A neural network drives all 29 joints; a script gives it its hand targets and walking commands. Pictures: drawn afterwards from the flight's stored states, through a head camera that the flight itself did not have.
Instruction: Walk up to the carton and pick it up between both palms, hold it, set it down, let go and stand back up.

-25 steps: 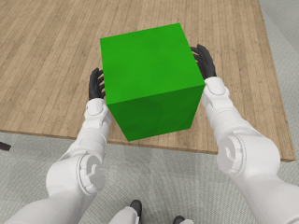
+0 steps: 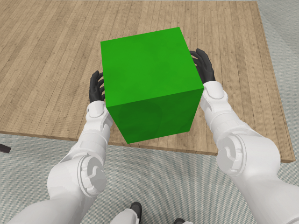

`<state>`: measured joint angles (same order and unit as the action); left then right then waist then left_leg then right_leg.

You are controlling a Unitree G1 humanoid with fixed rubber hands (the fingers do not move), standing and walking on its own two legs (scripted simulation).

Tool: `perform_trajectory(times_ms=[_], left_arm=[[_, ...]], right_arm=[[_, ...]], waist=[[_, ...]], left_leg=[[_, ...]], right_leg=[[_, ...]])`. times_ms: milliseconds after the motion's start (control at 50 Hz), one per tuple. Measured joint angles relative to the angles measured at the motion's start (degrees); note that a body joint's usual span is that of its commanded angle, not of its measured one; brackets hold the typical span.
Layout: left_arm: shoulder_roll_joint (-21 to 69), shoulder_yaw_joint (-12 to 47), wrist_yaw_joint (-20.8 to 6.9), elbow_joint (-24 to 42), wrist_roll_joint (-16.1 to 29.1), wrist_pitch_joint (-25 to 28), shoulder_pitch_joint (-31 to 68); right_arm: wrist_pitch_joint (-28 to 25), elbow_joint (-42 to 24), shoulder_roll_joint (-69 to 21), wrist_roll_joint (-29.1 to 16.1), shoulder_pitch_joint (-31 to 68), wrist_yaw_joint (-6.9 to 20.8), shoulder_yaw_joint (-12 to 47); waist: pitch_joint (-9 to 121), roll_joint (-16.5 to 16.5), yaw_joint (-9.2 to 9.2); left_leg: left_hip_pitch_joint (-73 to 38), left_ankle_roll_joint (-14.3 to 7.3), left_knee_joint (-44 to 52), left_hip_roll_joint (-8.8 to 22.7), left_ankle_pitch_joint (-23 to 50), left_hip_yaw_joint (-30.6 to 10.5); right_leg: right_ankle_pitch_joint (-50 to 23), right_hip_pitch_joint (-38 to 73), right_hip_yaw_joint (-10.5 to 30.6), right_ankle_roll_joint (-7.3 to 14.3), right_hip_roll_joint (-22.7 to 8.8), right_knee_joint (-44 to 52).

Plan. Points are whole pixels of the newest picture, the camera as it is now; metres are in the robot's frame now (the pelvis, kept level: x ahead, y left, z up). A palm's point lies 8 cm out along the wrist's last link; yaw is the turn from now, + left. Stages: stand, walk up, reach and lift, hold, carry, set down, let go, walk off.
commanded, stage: reach and lift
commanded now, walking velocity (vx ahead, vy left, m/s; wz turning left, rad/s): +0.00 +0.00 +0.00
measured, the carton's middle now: (150, 92) +0.46 +0.09 +0.01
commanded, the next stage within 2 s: none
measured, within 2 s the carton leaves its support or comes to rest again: leaves its support in 0.44 s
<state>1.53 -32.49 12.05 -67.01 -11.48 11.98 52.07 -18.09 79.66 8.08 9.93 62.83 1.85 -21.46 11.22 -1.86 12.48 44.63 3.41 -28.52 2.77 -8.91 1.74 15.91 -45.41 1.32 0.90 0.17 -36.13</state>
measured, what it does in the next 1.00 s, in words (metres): stands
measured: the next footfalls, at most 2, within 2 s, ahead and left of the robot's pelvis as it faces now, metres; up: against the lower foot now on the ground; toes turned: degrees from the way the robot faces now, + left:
none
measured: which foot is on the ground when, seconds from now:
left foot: down 0.00-1.00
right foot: down 0.00-1.00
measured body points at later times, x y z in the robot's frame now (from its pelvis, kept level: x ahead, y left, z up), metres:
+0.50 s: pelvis -0.01 +0.00 +0.00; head +0.09 -0.02 +0.44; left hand +0.39 +0.24 +0.03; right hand +0.49 -0.05 +0.06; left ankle +0.02 +0.16 -0.72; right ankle -0.01 -0.10 -0.72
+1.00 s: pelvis -0.04 +0.01 +0.00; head +0.03 -0.02 +0.44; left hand +0.36 +0.23 +0.06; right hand +0.45 -0.06 +0.09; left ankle +0.02 +0.16 -0.72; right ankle -0.01 -0.10 -0.72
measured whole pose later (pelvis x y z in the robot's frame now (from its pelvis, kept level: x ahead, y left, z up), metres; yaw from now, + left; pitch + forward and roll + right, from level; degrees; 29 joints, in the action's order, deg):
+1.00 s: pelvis -0.04 +0.01 +0.00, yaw +0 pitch +22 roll +2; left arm 1.5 -28.0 12.2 -66.6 -2.8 9.2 49.4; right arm -13.1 76.1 8.2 9.9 59.3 -0.8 -13.9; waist 15.7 -1.5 11.2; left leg 44.6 3.0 -28.5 2.8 -5.9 1.7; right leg 12.7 -45.4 1.3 0.9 0.2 -35.9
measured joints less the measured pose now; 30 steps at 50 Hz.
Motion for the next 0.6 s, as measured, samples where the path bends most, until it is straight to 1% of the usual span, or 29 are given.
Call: perform_trajectory(times_ms=[140,320,600], left_arm=[[0.19,0.00,-0.13,0.00,0.76,0.15,-1.02],[0.32,0.03,-0.44,0.00,2.74,0.27,-2.15],[0.32,1.03,-0.54,0.00,6.30,0.27,-2.67]], right_arm=[[-1.02,2.00,0.00,0.00,0.00,-0.43,0.44],[-1.27,3.33,0.00,0.01,0.01,-1.32,2.61],[-0.54,3.07,0.10,0.01,-0.01,-2.24,5.19]], waist=[[0.66,0.05,0.00],[1.27,0.25,0.00],[3.22,0.31,0.00]], left_leg=[[0.00,0.00,0.00,0.00,0.07,0.00],[0.00,-0.01,0.00,0.00,0.35,0.00],[0.00,-0.12,0.00,0.00,0.95,0.00]], right_leg=[[-0.07,0.00,0.00,0.00,0.00,0.00],[-0.37,0.00,0.00,0.00,0.00,0.00],[-1.01,0.00,0.00,0.00,0.01,0.00]])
